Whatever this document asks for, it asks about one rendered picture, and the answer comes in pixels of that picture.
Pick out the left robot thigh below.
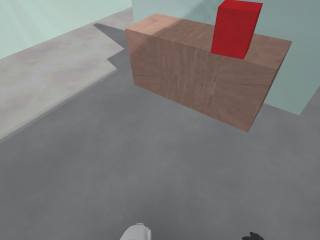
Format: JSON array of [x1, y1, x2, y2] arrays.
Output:
[[120, 225, 152, 240]]

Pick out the pedestal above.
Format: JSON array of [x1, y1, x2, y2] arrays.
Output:
[[125, 13, 293, 133]]

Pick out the carton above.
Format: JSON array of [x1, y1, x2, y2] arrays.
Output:
[[210, 0, 263, 60]]

